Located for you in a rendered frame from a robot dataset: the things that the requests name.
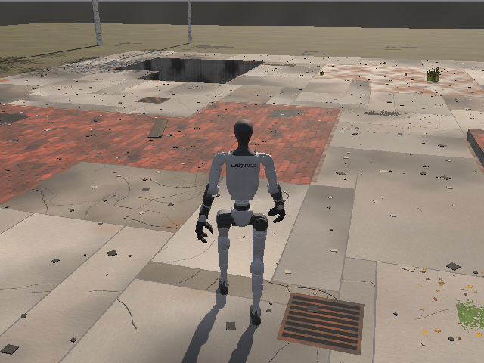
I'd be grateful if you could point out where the right robot hand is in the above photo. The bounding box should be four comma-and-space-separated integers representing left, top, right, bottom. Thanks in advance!
268, 206, 286, 223

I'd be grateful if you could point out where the left robot forearm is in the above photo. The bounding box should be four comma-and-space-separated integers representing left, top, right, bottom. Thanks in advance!
197, 183, 214, 222

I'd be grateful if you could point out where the right robot forearm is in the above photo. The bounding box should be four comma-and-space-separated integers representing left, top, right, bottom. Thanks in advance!
271, 182, 284, 210

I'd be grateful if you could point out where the robot left foot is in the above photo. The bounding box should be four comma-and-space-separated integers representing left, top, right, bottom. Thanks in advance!
219, 278, 229, 295

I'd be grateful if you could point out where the left robot upper arm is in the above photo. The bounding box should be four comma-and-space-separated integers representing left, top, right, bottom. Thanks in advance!
207, 152, 228, 195

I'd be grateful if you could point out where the right robot upper arm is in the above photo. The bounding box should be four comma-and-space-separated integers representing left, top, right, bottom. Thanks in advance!
259, 153, 279, 194

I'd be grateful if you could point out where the humanoid robot head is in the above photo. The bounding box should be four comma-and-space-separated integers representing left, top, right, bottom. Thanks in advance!
230, 119, 256, 156

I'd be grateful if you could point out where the left robot hand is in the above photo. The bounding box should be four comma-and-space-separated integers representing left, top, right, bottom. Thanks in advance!
195, 221, 213, 243

